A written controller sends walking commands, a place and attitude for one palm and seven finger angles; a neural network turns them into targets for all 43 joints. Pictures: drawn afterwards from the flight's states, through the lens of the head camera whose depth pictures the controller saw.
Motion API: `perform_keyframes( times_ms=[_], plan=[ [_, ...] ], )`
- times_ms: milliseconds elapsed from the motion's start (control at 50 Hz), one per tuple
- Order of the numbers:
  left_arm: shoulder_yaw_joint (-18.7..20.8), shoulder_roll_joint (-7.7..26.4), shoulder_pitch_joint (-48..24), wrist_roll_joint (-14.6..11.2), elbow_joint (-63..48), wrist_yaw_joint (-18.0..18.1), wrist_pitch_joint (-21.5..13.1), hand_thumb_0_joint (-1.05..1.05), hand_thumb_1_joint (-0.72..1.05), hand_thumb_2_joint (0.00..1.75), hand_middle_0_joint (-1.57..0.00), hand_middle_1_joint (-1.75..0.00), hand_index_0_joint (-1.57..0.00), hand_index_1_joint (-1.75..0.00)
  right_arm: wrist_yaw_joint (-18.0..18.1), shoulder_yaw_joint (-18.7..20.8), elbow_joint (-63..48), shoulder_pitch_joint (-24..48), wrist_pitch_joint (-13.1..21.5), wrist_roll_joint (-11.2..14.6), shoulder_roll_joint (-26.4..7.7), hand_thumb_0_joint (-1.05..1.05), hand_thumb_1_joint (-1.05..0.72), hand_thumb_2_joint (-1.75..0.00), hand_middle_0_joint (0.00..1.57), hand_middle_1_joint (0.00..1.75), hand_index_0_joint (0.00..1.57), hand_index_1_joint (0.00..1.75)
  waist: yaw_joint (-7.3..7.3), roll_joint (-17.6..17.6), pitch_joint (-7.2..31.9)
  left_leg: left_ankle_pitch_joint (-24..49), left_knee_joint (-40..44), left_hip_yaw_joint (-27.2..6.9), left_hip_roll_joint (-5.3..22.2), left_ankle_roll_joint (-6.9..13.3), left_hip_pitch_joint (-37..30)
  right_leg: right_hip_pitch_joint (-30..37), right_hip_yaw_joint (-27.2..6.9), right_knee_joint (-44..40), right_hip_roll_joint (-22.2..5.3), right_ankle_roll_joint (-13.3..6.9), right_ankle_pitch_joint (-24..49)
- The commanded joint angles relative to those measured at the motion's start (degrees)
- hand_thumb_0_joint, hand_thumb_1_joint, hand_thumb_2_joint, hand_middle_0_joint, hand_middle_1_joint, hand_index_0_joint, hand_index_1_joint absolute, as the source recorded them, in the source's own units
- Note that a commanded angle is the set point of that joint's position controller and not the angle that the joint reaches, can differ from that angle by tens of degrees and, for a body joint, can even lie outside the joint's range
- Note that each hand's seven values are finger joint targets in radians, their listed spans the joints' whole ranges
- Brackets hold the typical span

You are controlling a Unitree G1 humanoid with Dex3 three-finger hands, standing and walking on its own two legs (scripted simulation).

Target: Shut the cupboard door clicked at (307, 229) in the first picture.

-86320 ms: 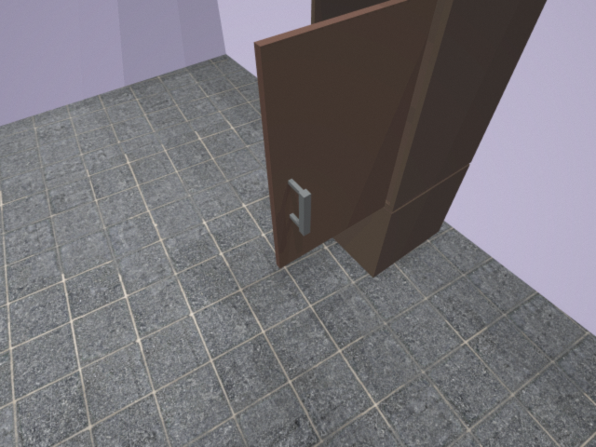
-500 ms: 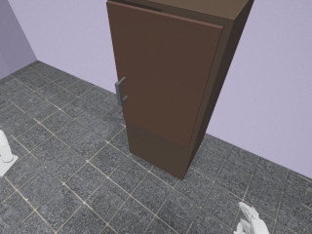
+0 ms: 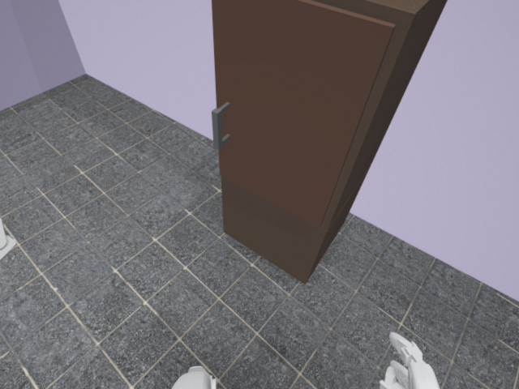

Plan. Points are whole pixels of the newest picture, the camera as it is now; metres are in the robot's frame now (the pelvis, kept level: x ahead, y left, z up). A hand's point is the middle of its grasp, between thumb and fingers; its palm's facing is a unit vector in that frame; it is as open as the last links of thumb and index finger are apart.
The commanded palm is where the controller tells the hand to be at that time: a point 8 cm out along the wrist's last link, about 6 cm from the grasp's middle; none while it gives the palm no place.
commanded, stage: step back with the hand held close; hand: left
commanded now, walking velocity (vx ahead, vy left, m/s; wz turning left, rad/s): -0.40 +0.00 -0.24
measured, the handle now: (221, 126) +0.78 +0.08 -0.08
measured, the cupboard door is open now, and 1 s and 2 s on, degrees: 2 2 2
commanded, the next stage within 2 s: stop stepping back and stand still in 0.14 s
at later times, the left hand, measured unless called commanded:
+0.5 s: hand out of the picture +0.11 +0.26 +0.20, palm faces +0.34 -0.86 -0.37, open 7.4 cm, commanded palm +0.05 +0.31 +0.20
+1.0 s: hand out of the picture +0.09 +0.27 +0.20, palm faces +0.30 -0.86 -0.41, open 7.4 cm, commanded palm +0.04 +0.31 +0.20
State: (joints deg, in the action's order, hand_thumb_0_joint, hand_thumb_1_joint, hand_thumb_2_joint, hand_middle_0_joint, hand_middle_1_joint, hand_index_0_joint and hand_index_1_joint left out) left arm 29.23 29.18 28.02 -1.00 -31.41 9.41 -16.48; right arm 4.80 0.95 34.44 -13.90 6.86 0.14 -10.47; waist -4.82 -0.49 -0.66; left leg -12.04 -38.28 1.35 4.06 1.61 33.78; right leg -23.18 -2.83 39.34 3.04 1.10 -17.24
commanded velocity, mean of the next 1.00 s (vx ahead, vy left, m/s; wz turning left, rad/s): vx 0.05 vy -0.01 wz -0.05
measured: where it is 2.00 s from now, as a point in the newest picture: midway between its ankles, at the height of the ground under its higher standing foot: outside the picture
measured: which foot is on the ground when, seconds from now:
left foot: down 0.00-0.04, up 0.06-0.16, down 0.18-0.42, up 0.44-0.56, down 0.58-1.00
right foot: down 0.00-0.18, up 0.20-0.40, down 0.42-1.00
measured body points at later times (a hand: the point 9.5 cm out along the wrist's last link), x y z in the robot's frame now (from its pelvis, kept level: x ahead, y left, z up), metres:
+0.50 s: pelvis -0.13 +0.03 +0.02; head -0.13 +0.05 +0.47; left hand +0.08 +0.30 +0.22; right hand +0.01 -0.20 -0.05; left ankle +0.00 +0.13 -0.69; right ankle -0.18 -0.07 -0.71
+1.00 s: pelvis -0.16 +0.05 +0.02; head -0.18 +0.06 +0.47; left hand +0.07 +0.31 +0.22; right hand -0.11 -0.23 -0.07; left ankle -0.08 +0.17 -0.70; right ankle -0.19 -0.04 -0.71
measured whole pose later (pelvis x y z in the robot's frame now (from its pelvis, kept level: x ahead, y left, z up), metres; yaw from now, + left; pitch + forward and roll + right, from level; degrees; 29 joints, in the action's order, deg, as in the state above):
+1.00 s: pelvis -0.16 +0.05 +0.02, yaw -12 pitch -1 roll +0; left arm 23.2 22.6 30.8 -1.3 -25.3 10.4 -12.5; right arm 4.7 0.3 39.6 -19.2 5.6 -0.8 -13.4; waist -1.4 -1.0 3.4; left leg -18.4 -36.4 2.7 2.5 0.7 20.6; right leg -11.8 2.4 31.1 1.4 -2.7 -18.3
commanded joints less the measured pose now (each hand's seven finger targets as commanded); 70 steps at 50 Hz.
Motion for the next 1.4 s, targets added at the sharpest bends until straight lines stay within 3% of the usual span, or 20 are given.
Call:
perform_keyframes(
  times_ms=[0,40,80,120,160,180,320,360,400,420,560,620,700,740,780,800,940,1080,1200,1380],
  plan=[
    [6.7,7.5,7.4,-1.0,-5.1,2.0,-3.3,0.0,0.9,0.9,-0.2,-0.3,-0.2,-0.3,-0.4,2.9,-7.8,6.5,3.0,-0.7,-6.5,0.0,-0.9,-0.9,0.2,0.3,0.2,0.3,2.98,-3.0,4.1,-10.8,-5.9,1.5,-2.4,-3.3,-7.8,-5.6,-24.8,-19.6,-18.1,-9.9,14.8],
    [4.9,8.5,1.9,-0.7,-8.8,2.6,-0.8,0.0,0.9,0.9,-0.2,-0.3,-0.2,-0.3,-0.9,3.2,-6.5,7.8,1.3,-0.4,-6.1,0.0,-0.9,-0.9,0.2,0.3,0.2,0.3,4.09,-13.3,11.3,-13.3,-16.2,-1.0,-4.1,-3.9,-10.7,-1.6,-23.9,-20.3,-20.5,-10.7,25.4],
    [3.7,7.7,-2.7,-0.5,-10.8,2.6,0.1,0.0,0.9,0.9,-0.2,-0.3,-0.2,-0.3,-0.1,2.4,-6.2,6.6,0.8,-0.9,-6.0,0.0,-0.9,-0.9,0.2,0.3,0.2,0.3,3.15,-14.9,6.9,-12.0,-7.6,-2.2,-3.1,-2.8,-16.0,-7.1,-18.8,-19.5,-17.0,-8.4,20.5],
    [1.2,6.1,-7.4,-0.6,-11.9,1.8,-0.5,0.0,0.9,0.9,-0.2,-0.3,-0.2,-0.3,1.0,1.9,-5.6,6.5,0.7,-0.5,-8.0,0.0,-0.9,-0.9,0.2,0.3,0.2,0.3,2.38,-1.5,3.8,-4.3,11.4,-2.4,-1.5,-1.2,-21.1,-10.4,-10.4,-12.0,-8.0,-2.8,12.0],
    [2.3,6.4,-11.5,0.5,-14.3,1.9,-2.3,0.0,0.9,0.9,-0.2,-0.3,-0.2,-0.3,2.0,3.0,-6.7,8.6,2.6,-0.8,-10.1,0.0,-0.9,-0.9,0.2,0.3,0.2,0.3,3.98,18.0,6.5,-4.6,26.4,-17.4,16.6,5.5,-6.1,3.2,-0.2,10.7,2.2,1.8,-4.3],
    [4.1,6.2,-7.7,-0.1,-11.1,1.5,-3.0,0.0,0.9,0.9,-0.2,-0.3,-0.2,-0.3,1.4,3.7,-5.9,7.7,3.9,-0.6,-8.5,0.0,-0.9,-0.9,0.2,0.3,0.2,0.3,4.47,16.5,13.0,-19.0,29.3,-15.7,19.2,6.9,-2.9,10.3,-1.5,22.4,2.8,1.3,-8.3],
    [-0.5,1.4,-2.7,-2.4,-11.8,0.0,0.1,0.0,0.9,0.9,-0.2,-0.3,-0.2,-0.3,-1.4,2.0,-7.7,6.4,4.8,-0.4,-8.8,0.0,-0.9,-0.9,0.2,0.3,0.2,0.3,4.63,17.5,5.9,-26.6,27.5,-4.6,12.2,0.3,-8.4,10.6,9.0,-0.8,1.9,-1.1,-12.8],
    [1.6,4.6,-3.0,-1.8,-11.6,0.1,1.6,0.0,0.9,0.9,-0.2,-0.3,-0.2,-0.3,-1.2,1.8,-7.8,5.4,4.0,-0.8,-8.4,0.0,-0.9,-0.9,0.2,0.3,0.2,0.3,4.54,10.4,4.3,-23.7,17.7,1.0,5.1,-2.8,-12.4,8.8,4.6,-17.6,-1.2,-4.1,-12.5],
    [3.6,8.9,-7.4,-2.5,-12.5,0.8,1.7,0.0,0.9,0.9,-0.2,-0.3,-0.2,-0.3,-1.0,0.9,-7.1,5.1,3.0,-1.4,-7.0,0.0,-0.9,-0.9,0.2,0.3,0.2,0.3,4.11,-5.6,5.2,-9.1,-6.9,2.9,-0.3,-4.4,-16.7,-2.5,-17.2,-29.5,-17.8,-12.5,-13.5],
    [3.9,10.1,-9.9,-2.3,-11.6,1.6,1.8,0.0,0.9,0.9,-0.2,-0.3,-0.2,-0.3,-0.8,0.4,-6.3,4.6,2.6,-1.5,-7.1,0.0,-0.9,-0.9,0.2,0.3,0.2,0.3,4.33,-7.4,7.1,-6.3,-10.7,0.7,-0.9,-4.1,-14.5,-0.8,-17.7,-29.1,-20.9,-13.2,-10.8],
    [0.9,5.0,-3.8,-1.7,-4.0,1.9,3.0,0.0,0.9,0.9,-0.2,-0.3,-0.2,-0.3,1.5,0.6,-6.3,5.7,2.3,0.1,-9.7,0.0,-0.9,-0.9,0.2,0.3,0.2,0.3,3.25,4.4,-0.6,-10.2,16.3,-7.2,3.0,0.6,-18.4,0.7,-2.4,-14.5,-5.6,-3.7,-7.4],
    [1.9,4.6,-0.9,-1.3,-4.8,1.6,3.0,0.0,0.9,0.9,-0.2,-0.3,-0.2,-0.3,1.8,0.3,-6.5,5.9,2.1,-0.4,-9.9,0.0,-0.9,-0.9,0.2,0.3,0.2,0.3,3.47,17.0,-0.8,-39.4,34.3,-19.3,10.1,1.7,-7.5,7.0,6.2,0.7,1.5,-1.5,-10.7],
    [1.5,4.8,1.1,-0.9,-7.8,1.3,2.8,0.0,0.9,0.9,-0.2,-0.3,-0.2,-0.3,1.1,0.9,-6.4,5.4,2.7,-1.2,-9.6,0.0,-0.9,-0.9,0.2,0.3,0.2,0.3,3.92,10.4,2.7,-26.9,27.6,-9.8,6.5,1.1,-6.5,17.2,7.3,-9.8,0.0,-2.5,-6.8],
    [2.8,6.0,2.0,-0.8,-8.7,1.5,2.9,0.0,0.9,0.9,-0.2,-0.3,-0.2,-0.3,0.7,1.4,-6.4,4.6,2.0,-1.6,-9.4,0.0,-0.9,-0.9,0.2,0.3,0.2,0.3,3.46,6.1,3.9,-20.3,15.6,-4.2,1.6,-0.3,-5.5,17.6,0.2,-16.6,-4.9,-5.6,-8.6],
    [4.1,7.2,1.4,-1.1,-8.3,1.9,2.4,0.0,0.9,0.9,-0.2,-0.3,-0.2,-0.3,-0.1,1.6,-6.1,4.0,1.4,-1.5,-8.3,0.0,-0.9,-0.9,0.2,0.3,0.2,0.3,4.24,-6.7,4.6,-10.0,-5.9,0.0,-3.1,-1.9,-0.8,14.9,-21.5,-26.6,-18.8,-12.6,-19.9],
    [3.8,6.7,1.5,-1.2,-6.8,2.2,2.2,0.0,0.9,0.9,-0.2,-0.3,-0.2,-0.3,-0.3,2.1,-5.5,2.9,1.5,-1.0,-8.5,0.0,-0.9,-0.9,0.2,0.3,0.2,0.3,4.6,-8.4,3.1,-10.2,-13.4,-0.8,-2.7,-2.3,1.7,13.8,-24.3,-28.0,-22.1,-15.0,-17.9],
    [0.6,5.0,-4.5,-0.5,-3.8,2.3,0.6,0.0,0.9,0.9,-0.2,-0.3,-0.2,-0.3,0.7,1.0,-4.4,4.0,2.4,-1.0,-7.9,0.0,-0.9,-0.9,0.2,0.3,0.2,0.3,3.75,-1.6,-1.6,-4.9,5.6,2.9,-2.2,-0.7,-18.7,-1.1,-7.3,-22.9,-13.9,-8.6,-15.7],
    [1.3,4.1,-2.7,-0.9,-6.0,1.2,0.7,0.0,0.9,0.9,-0.2,-0.3,-0.2,-0.3,0.9,0.5,-5.3,5.1,3.5,-0.3,-8.7,0.0,-0.9,-0.9,0.2,0.3,0.2,0.3,4.1,8.9,0.2,-15.8,23.3,-11.6,7.4,2.7,-14.4,8.1,2.6,-9.2,-2.9,-0.9,-1.3],
    [0.8,3.6,-0.8,-1.5,-5.2,1.1,1.4,0.0,0.9,0.9,-0.2,-0.3,-0.2,-0.3,0.1,0.4,-5.9,4.9,3.6,-0.3,-8.1,0.0,-0.9,-0.9,0.2,0.3,0.2,0.3,4.31,2.5,7.0,3.4,13.1,-2.1,1.7,-0.2,-19.5,12.2,-2.3,-15.4,-6.0,-2.4,12.2],
    [1.4,4.6,0.9,-2.2,-5.7,1.0,3.0,0.0,0.9,0.9,-0.2,-0.3,-0.2,-0.3,0.4,0.1,-7.3,6.0,0.8,0.0,-7.4,0.0,-0.9,-0.9,0.2,0.3,0.2,0.3,4.2,3.3,8.9,16.7,11.3,-0.6,1.4,-1.1,-23.6,12.8,-0.7,-15.2,-6.2,-1.9,23.9]
  ],
)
